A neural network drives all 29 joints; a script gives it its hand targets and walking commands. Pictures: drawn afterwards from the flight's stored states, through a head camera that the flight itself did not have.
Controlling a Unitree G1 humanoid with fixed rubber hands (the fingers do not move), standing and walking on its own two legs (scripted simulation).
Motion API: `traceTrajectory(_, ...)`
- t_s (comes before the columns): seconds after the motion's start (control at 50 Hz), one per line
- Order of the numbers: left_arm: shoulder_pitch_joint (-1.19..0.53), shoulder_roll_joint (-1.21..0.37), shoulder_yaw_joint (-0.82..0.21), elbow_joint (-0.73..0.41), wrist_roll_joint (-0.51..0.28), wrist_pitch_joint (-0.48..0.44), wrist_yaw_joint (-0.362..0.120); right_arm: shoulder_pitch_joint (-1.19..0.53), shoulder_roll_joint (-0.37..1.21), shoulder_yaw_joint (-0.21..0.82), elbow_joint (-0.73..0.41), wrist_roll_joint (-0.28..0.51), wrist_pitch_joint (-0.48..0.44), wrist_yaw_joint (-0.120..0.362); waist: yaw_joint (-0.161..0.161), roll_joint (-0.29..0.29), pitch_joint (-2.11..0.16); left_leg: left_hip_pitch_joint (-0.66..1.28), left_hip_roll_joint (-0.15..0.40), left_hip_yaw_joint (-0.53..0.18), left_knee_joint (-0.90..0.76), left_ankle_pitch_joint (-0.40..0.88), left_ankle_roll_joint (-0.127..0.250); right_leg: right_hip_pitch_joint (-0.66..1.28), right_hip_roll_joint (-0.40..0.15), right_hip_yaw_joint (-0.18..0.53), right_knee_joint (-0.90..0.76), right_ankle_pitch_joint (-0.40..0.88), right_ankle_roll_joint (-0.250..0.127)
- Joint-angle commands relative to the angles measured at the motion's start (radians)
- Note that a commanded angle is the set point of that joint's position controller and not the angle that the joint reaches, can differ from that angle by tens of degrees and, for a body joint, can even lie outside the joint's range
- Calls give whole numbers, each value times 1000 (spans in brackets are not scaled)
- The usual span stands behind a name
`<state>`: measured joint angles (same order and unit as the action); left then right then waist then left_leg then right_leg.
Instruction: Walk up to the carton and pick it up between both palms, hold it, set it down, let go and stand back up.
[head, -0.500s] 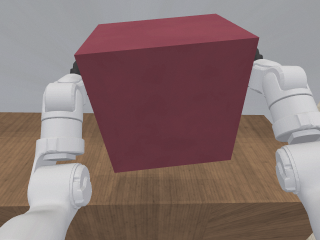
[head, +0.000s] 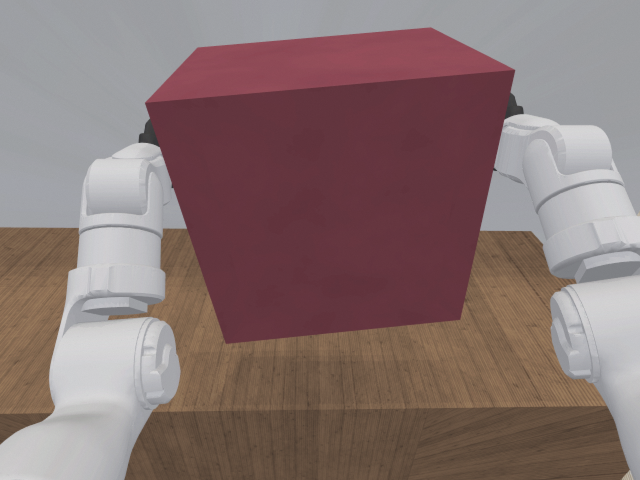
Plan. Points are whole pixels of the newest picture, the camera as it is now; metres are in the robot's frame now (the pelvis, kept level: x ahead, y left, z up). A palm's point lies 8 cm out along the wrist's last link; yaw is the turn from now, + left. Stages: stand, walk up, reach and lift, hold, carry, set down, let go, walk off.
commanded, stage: hold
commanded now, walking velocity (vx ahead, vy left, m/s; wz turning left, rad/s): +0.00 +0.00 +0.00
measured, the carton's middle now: (329, 184) +0.40 +0.00 +0.27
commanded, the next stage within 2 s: none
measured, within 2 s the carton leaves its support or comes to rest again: neither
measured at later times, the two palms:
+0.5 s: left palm (156, 165) +0.37 +0.20 +0.30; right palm (503, 137) +0.36 -0.19 +0.34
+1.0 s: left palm (153, 166) +0.37 +0.20 +0.30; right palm (497, 140) +0.37 -0.18 +0.34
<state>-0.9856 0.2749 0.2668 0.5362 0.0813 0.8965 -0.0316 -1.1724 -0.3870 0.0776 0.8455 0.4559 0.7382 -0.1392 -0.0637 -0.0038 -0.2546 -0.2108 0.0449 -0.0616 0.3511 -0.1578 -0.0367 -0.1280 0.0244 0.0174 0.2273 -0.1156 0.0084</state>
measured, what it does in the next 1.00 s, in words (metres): stands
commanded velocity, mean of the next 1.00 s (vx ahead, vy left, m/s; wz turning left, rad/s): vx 0.00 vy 0.00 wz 0.00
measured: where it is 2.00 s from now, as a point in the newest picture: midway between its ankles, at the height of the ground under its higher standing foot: outside the picture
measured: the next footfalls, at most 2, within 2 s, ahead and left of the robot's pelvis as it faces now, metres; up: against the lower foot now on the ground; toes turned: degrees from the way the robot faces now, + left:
none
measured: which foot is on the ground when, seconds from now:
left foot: down 0.00-1.00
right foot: down 0.00-1.00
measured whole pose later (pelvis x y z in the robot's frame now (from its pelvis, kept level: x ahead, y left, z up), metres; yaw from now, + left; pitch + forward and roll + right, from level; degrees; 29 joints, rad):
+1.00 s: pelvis +0.00 +0.00 +0.00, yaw +0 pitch +1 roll -2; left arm -0.99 0.28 0.26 0.56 0.07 0.89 -0.03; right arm -1.17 -0.38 0.08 0.86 0.45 0.74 -0.14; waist -0.06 -0.01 -0.26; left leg -0.22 0.04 -0.08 0.36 -0.16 -0.04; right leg -0.14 0.03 0.03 0.23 -0.11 0.01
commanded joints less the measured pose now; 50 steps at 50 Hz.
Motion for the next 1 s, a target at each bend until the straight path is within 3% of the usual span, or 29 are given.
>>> traceTrajectory(0.0,-848,-510,-266,-260,-230,-92,-177,-783,596,82,-343,185,-40,142,-8,67,-333,98,-66,9,-21,207,-11,122,38,39,8,206,-12)
traceTrajectory(0.24,-829,-511,-255,-243,-220,-86,-164,-788,586,85,-329,191,-39,153,7,57,-324,94,-63,7,-22,203,-8,118,42,40,4,182,-15)
traceTrajectory(0.34,-839,-506,-250,-217,-225,-89,-166,-788,587,74,-309,180,-36,154,0,39,-308,87,-62,9,-30,166,-1,103,38,44,-3,154,-13)
traceTrajectory(0.4,-873,-522,-276,-233,-245,-98,-162,-798,593,65,-316,179,-40,156,-10,62,-326,87,-59,6,-28,160,-8,97,39,45,1,147,-19)
traceTrajectory(0.54,-875,-515,-244,-187,-227,-100,-163,-819,591,60,-283,172,-41,160,8,59,-306,66,-61,8,-36,133,-1,86,36,45,-3,118,-18)
traceTrajectory(0.72,-846,-474,-209,-204,-214,-100,-170,-802,612,100,-305,200,-38,144,23,9,-333,98,-73,13,-14,213,9,129,37,44,7,223,3)
traceTrajectory(0.82,-859,-487,-242,-219,-235,-99,-175,-796,601,79,-323,191,-39,142,-3,27,-326,95,-69,10,-19,187,4,115,35,45,0,197,-4)
traceTrajectory(0.9,-853,-499,-244,-206,-232,-101,-173,-808,606,76,-331,183,-40,141,-1,29,-317,84,-69,9,-23,165,6,108,34,48,-2,177,-7)
traceTrajectory(0.98,-871,-528,-283,-249,-253,-106,-168,-809,598,73,-356,187,-43,141,-18,73,-355,102,-66,4,-11,199,-13,109,38,46,5,196,-14)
